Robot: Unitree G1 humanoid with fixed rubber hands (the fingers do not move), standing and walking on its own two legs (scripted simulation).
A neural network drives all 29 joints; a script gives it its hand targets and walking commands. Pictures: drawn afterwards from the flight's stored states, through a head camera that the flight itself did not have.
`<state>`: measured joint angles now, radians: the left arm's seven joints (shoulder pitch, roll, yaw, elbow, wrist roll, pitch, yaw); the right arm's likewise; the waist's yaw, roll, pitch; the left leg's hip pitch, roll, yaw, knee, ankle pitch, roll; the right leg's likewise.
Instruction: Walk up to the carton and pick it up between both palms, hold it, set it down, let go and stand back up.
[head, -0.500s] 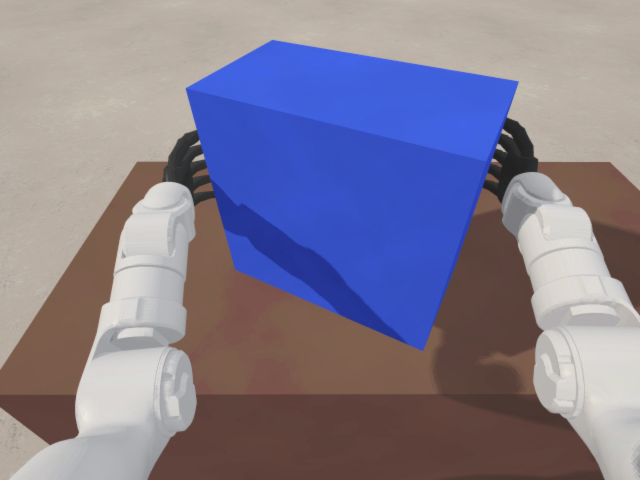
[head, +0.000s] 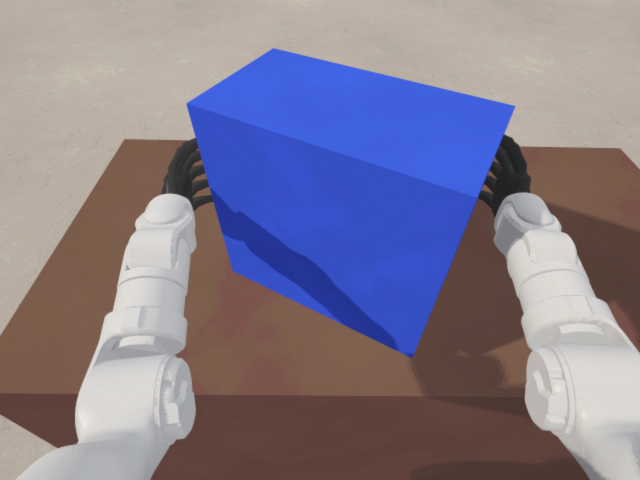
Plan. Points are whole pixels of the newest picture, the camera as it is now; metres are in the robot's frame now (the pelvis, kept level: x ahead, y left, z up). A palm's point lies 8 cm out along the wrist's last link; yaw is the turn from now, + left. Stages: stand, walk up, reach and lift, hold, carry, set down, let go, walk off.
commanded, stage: set down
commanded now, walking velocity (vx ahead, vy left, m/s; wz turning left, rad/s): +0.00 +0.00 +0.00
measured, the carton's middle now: (344, 206) +0.42 -0.01 +0.14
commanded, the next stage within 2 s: none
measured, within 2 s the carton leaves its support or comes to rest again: rests again in 1.48 s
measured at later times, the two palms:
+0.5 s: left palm (197, 214) +0.42 +0.19 +0.12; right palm (511, 219) +0.40 -0.23 +0.13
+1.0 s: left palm (209, 220) +0.45 +0.18 +0.08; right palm (497, 229) +0.42 -0.23 +0.09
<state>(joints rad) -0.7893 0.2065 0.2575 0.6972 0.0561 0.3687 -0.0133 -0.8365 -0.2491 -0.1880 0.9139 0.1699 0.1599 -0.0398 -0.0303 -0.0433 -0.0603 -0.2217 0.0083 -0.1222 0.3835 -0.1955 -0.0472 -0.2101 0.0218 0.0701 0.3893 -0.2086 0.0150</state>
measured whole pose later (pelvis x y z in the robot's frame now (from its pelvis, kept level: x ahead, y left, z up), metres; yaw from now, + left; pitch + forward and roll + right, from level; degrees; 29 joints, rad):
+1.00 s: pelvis +0.01 +0.00 +0.00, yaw +0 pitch +9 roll +0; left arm -0.85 0.18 0.26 0.98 0.07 0.08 0.01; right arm -0.77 -0.22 -0.35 0.99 -0.03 -0.06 0.05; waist -0.03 -0.04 -0.06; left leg -0.34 0.01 -0.12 0.38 -0.20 -0.05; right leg -0.33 0.02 0.07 0.39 -0.21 0.01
